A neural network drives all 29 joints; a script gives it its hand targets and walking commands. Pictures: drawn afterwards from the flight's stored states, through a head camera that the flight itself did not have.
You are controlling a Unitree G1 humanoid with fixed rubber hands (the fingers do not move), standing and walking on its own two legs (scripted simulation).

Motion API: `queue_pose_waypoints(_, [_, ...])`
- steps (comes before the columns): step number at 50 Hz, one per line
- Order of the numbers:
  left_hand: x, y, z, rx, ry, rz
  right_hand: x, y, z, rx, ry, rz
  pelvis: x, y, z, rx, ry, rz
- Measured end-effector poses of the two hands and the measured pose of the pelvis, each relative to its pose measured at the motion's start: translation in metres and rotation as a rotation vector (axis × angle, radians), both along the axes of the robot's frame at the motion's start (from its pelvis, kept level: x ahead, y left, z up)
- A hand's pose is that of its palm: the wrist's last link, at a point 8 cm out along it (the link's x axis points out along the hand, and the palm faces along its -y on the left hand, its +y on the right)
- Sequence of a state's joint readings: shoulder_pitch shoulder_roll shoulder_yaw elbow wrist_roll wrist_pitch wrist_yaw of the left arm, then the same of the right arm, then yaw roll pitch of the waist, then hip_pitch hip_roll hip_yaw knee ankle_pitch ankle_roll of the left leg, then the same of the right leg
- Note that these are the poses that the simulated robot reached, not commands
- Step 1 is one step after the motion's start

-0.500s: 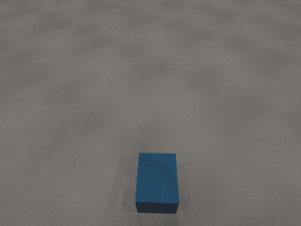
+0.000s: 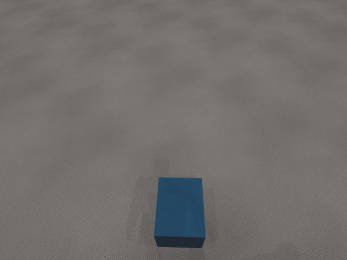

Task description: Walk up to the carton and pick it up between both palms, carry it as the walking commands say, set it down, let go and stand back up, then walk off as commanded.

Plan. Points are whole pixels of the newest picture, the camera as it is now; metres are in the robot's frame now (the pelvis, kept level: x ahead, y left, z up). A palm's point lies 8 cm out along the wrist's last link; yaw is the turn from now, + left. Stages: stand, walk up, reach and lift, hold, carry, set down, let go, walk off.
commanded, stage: walk up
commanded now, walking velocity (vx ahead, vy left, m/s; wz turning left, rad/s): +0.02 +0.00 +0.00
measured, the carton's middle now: (179, 212) +0.46 +0.01 -0.67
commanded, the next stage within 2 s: stand in 1.52 s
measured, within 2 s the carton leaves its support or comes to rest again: neither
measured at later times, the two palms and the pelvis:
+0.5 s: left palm out of the picture +0.09 +0.22 -0.14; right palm out of the picture -0.03 -0.22 -0.15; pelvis +0.04 -0.01 -0.01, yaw -1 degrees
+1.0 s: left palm out of the picture +0.02 +0.24 -0.15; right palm out of the picture +0.08 -0.24 -0.15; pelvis +0.02 +0.00 -0.01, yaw +0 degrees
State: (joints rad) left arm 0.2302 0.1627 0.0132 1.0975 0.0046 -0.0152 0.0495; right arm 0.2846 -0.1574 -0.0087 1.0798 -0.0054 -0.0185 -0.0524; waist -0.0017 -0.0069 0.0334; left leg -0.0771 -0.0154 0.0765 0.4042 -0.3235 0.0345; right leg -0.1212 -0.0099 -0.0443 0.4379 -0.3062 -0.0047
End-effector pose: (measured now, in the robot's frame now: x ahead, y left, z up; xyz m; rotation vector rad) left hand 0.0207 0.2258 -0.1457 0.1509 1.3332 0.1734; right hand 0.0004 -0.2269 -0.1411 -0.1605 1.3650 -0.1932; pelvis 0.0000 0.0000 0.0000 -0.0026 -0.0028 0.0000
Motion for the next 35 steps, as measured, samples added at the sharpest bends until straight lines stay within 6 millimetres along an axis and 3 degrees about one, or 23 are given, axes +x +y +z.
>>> queue_pose_waypoints(12, [0.006, 0.005, -0.003, -0.001, 0.018, -0.002, 0.011, 0.003, -0.002, -0.004, 0.003, 0.004, 0.013, 0.004, -0.002, -0.005, 0.003, -0.003])
queue_pose_waypoints(17, [0.012, 0.013, -0.01, 0.015, 0.02, -0.024, 0.001, 0.004, -0.011, 0.005, 0.03, -0.022, 0.018, 0.006, -0.011, 0.009, 0.01, -0.004])
queue_pose_waypoints(24, [0.061, -0.004, -0.002, 0.014, -0.042, -0.051, -0.029, 0.003, -0.014, 0.034, 0.155, -0.075, 0.04, -0.006, -0.01, 0.008, 0.0, -0.016])
queue_pose_waypoints(28, [0.07, -0.012, 0.008, 0.027, -0.047, -0.04, -0.01, 0.0, -0.005, 0.044, 0.148, -0.076, 0.046, -0.013, 0.001, 0.015, 0.013, -0.004])
queue_pose_waypoints(35, [0.033, -0.017, 0.0, -0.011, 0.074, 0.013, 0.057, 0.003, -0.005, 0.035, 0.018, -0.01, 0.047, -0.006, 0.001, 0.001, 0.005, 0.0])
